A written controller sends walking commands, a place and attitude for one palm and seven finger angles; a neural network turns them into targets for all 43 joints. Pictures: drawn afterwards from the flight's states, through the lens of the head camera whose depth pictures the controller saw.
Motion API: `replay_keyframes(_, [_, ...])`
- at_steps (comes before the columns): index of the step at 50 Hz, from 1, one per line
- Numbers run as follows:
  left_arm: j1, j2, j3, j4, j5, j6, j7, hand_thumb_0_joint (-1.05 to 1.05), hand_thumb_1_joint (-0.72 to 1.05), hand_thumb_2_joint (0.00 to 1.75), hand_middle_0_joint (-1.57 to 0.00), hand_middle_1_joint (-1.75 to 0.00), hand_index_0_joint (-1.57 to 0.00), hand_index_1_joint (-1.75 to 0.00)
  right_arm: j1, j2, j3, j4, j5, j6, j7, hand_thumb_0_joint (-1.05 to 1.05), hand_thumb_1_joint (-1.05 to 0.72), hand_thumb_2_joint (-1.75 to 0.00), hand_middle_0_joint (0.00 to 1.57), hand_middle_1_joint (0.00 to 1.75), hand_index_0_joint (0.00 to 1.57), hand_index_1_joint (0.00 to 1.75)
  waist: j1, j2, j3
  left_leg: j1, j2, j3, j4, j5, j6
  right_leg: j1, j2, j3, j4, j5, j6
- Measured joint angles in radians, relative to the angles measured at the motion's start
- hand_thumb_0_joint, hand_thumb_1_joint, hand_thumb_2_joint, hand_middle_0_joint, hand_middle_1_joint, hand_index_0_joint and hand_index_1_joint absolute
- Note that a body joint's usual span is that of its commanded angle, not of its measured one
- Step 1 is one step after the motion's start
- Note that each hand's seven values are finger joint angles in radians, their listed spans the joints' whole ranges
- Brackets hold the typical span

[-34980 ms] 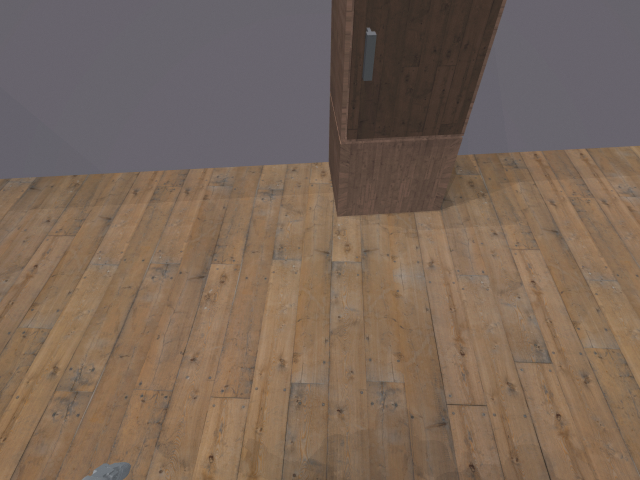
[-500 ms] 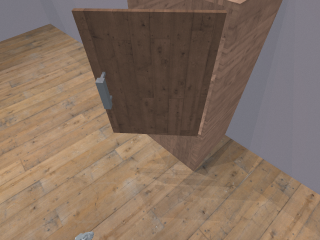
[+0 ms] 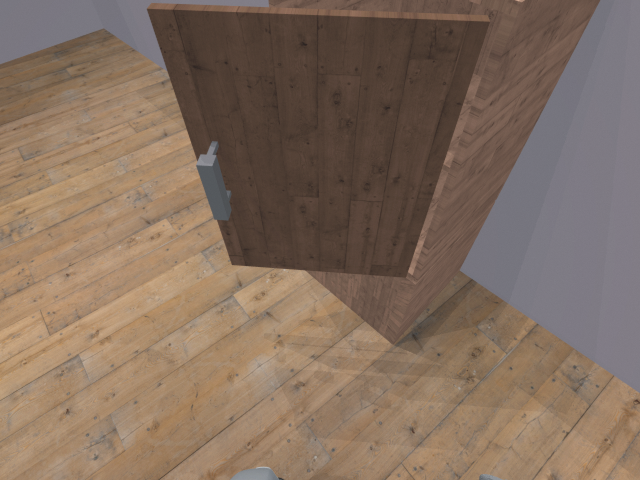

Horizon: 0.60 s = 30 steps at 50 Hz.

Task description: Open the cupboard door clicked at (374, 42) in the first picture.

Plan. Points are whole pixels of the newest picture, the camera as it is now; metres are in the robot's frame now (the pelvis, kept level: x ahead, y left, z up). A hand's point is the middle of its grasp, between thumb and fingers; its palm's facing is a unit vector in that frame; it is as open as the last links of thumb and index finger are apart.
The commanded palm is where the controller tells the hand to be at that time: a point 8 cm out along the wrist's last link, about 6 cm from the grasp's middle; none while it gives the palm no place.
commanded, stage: come to a stop and stand still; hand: left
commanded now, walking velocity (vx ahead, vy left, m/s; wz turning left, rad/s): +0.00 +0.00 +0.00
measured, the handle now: (218, 181) +0.58 +0.23 -0.02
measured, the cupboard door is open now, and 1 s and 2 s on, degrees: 40 40 40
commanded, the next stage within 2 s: look again from close up in 0.38 s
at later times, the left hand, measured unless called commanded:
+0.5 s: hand out of the picture +0.01 +0.19 -0.16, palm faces -0.01 -0.98 -0.21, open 7.4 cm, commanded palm none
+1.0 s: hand out of the picture +0.03 +0.21 -0.16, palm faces -0.03 -0.97 -0.23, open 7.4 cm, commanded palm none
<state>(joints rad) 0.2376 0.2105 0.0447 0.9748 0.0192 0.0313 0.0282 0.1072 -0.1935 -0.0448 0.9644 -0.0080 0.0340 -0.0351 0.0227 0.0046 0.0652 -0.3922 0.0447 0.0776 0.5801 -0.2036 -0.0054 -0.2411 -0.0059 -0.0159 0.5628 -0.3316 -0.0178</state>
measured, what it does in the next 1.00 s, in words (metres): stands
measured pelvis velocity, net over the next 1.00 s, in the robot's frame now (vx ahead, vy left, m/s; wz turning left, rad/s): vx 0.00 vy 0.01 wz -0.01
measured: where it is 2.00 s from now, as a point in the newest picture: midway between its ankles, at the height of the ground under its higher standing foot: outside the picture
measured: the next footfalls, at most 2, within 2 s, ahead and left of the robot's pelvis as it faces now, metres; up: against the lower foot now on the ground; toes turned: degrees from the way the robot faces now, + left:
none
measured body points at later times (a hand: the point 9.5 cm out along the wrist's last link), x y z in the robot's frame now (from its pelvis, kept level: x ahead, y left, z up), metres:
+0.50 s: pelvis -0.02 +0.00 +0.01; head -0.01 +0.01 +0.46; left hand +0.01 +0.24 -0.14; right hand +0.01 -0.23 -0.14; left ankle +0.03 +0.09 -0.73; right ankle -0.03 -0.11 -0.73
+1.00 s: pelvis +0.00 +0.01 +0.01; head +0.02 +0.02 +0.46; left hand +0.03 +0.26 -0.14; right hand +0.06 -0.24 -0.13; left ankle +0.03 +0.09 -0.73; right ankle -0.03 -0.11 -0.73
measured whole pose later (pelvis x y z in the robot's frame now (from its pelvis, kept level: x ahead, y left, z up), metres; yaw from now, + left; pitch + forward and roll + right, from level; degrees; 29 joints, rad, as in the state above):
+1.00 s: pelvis +0.00 +0.01 +0.01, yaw -1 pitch +0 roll +0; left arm 0.25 0.24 -0.02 1.08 0.02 -0.02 0.02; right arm 0.18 -0.22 0.01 1.09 -0.01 -0.02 -0.01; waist 0.00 -0.03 0.02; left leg -0.23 -0.03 0.08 0.43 -0.20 0.06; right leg -0.15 0.00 0.00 0.44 -0.28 0.00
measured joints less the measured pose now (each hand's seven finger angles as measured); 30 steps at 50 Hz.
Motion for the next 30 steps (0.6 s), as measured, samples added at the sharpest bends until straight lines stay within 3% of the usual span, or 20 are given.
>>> replay_keyframes(5, [0.059,-0.032,-0.027,-0.038,0.013,-0.035,0.019,0.00,0.91,0.90,-0.20,-0.30,-0.20,-0.30,0.047,-0.024,-0.014,-0.057,0.001,0.015,0.023,0.00,-0.91,-0.89,0.20,0.30,0.20,0.30,-0.017,0.043,-0.020,-0.018,-0.025,-0.046,0.191,-0.159,0.011,0.007,0.030,-0.010,0.045,-0.034,-0.008])
replay_keyframes(9, [0.075,-0.032,-0.040,-0.057,0.007,-0.034,0.017,0.00,0.90,0.90,-0.20,-0.30,-0.20,-0.30,0.089,-0.007,-0.003,-0.068,0.002,-0.002,0.024,0.00,-0.91,-0.89,0.20,0.30,0.20,0.30,-0.032,0.027,-0.044,0.062,-0.048,-0.032,0.069,-0.087,0.035,0.010,0.031,-0.019,0.072,-0.048,-0.005])
replay_keyframes(12, [0.054,-0.030,-0.043,-0.052,0.001,-0.020,0.013,0.00,0.90,0.90,-0.20,-0.30,-0.20,-0.30,0.117,0.011,0.020,-0.052,-0.005,-0.013,0.026,0.00,-0.91,-0.89,0.20,0.30,0.20,0.30,-0.027,0.005,-0.053,0.070,-0.054,-0.027,0.048,-0.075,0.054,0.019,0.025,-0.015,0.048,-0.030,0.003])
replay_keyframes(30, [0.074,0.000,-0.060,0.040,-0.006,-0.037,-0.007,0.00,0.90,0.90,-0.20,-0.30,-0.20,-0.30,0.192,0.002,0.053,0.082,-0.004,-0.034,0.023,0.00,-0.92,-0.89,0.20,0.30,0.20,0.30,-0.037,-0.019,-0.056,0.100,-0.061,-0.014,-0.099,0.008,0.057,0.037,0.020,0.000,-0.085,0.054,0.005])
